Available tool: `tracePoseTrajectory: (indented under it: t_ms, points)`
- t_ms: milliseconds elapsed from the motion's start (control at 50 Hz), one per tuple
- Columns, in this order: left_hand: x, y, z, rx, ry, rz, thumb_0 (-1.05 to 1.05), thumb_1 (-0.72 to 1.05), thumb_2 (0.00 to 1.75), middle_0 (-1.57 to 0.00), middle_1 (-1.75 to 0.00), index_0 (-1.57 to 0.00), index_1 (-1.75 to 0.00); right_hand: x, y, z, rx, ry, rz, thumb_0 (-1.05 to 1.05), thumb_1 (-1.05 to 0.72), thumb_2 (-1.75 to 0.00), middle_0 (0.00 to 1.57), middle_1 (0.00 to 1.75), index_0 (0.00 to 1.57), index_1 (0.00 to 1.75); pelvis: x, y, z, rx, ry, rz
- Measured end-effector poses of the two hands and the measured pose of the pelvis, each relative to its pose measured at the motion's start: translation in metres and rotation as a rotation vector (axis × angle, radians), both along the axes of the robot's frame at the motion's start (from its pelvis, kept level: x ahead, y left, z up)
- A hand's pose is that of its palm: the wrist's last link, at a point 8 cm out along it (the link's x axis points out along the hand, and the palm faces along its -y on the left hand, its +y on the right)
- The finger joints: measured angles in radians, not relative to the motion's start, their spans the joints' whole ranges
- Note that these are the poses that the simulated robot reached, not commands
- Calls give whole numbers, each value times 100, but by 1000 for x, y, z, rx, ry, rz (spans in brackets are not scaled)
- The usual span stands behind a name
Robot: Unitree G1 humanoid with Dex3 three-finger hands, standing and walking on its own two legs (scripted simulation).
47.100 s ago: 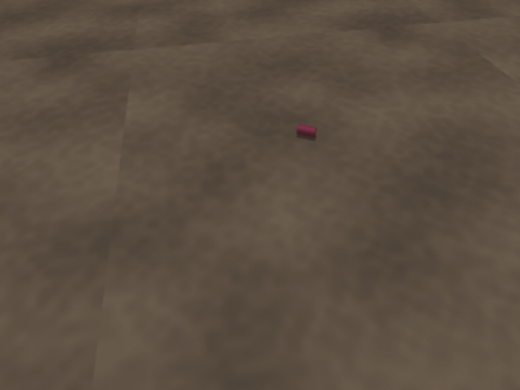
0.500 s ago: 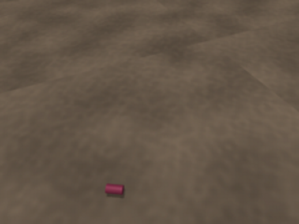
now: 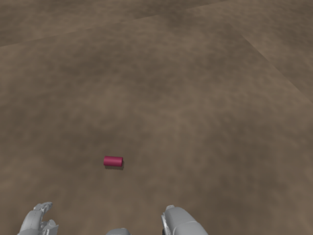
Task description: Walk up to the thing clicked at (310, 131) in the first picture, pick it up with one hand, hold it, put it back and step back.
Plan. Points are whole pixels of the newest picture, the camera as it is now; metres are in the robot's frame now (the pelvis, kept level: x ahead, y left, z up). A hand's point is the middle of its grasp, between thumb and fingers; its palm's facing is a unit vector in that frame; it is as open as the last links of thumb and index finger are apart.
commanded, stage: step back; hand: left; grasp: from above
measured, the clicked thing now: (113, 161) +0.53 +0.19 -0.74
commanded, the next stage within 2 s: none
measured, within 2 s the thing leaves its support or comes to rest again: neither
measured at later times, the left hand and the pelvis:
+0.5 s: hand out of the picture +0.03 +0.24 -0.13, palm faces -0.05 -0.91 -0.40, open 7.4 cm; pelvis -0.10 -0.01 +0.00, yaw -4 degrees
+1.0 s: hand out of the picture -0.17 +0.26 -0.16, palm faces -0.08 -0.92 -0.38, open 7.4 cm; pelvis -0.26 -0.01 +0.00, yaw -5 degrees
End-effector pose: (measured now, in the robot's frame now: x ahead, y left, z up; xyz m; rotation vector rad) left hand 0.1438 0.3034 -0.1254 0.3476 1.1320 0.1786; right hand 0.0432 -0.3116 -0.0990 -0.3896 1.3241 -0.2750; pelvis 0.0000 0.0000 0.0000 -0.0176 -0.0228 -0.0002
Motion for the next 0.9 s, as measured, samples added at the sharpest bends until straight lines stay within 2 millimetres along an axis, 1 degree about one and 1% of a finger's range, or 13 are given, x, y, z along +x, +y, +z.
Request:
tracePoseTrajectory:
  t_ms: [60,180,280,320,400,460,520,580,640,700,780,840,900]
  points:
    - [-13,-3,3,-14,19,-18,1,91,89,-21,-30,-20,-30,-11,5,2,0,-12,-16,0,-90,-90,20,30,21,30,-8,4,4,-2,4,-18]
    - [-45,-5,5,3,56,-48,1,90,89,-21,-30,-20,-30,-18,8,-7,22,-99,-30,0,-90,-90,20,30,21,30,-30,5,1,7,-8,-53]
    - [-66,-9,7,38,37,-59,1,90,89,-21,-30,-20,-30,-26,-2,-24,53,-153,-24,0,-90,-90,20,30,21,30,-51,-6,-11,24,-21,-80]
    - [-77,-15,12,45,27,-56,1,90,89,-21,-30,-20,-30,-30,-8,-29,66,-164,-30,0,-90,-90,20,30,21,30,-61,-9,-11,-9,-39,-68]
    - [-100,-21,24,44,-1,-49,1,90,89,-21,-30,-21,-30,-40,-10,-24,84,-172,-27,0,-90,-90,20,30,21,30,-78,-15,-5,35,-39,-75]
    - [-113,-21,33,44,-21,-32,1,90,89,-21,-30,-21,-30,-53,-13,-17,80,-171,-6,0,-90,-90,20,30,21,30,-92,-14,1,52,-22,-67]
    - [-123,-19,36,45,-47,-36,1,90,89,-21,-30,-21,-30,-70,-15,-14,59,-155,14,0,-90,-90,20,30,20,30,-109,-10,2,48,-6,-58]
    - [-135,-13,32,41,-73,-42,1,90,89,-21,-30,-21,-30,-90,-13,-15,34,-132,34,0,-91,-90,20,30,20,30,-128,-4,-2,32,-2,-32]
    - [-150,-3,19,22,-95,-39,1,90,89,-21,-30,-21,-30,-112,-7,-16,9,-116,58,0,-91,-90,20,30,20,30,-149,3,-11,18,-10,-1]
    - [-174,4,9,2,-73,-18,1,90,89,-21,-30,-21,-30,-137,6,-9,11,-103,64,0,-91,-90,20,30,20,30,-169,6,-10,48,-38,-22]
    - [-213,6,10,-18,-10,10,1,90,89,-21,-30,-20,-30,-165,12,8,11,-104,62,0,-90,-90,20,30,21,30,-188,6,3,-10,-27,-10]
    - [-243,7,11,-21,15,22,1,90,89,-21,-30,-20,-30,-175,9,16,0,-125,62,0,-90,-90,21,30,21,30,-204,3,7,-13,-11,-34]
    - [-273,9,9,-1,52,20,1,90,89,-21,-30,-20,-30,-182,3,18,-8,-172,63,0,-90,-90,21,30,21,30,-223,-1,5,-9,-9,-53]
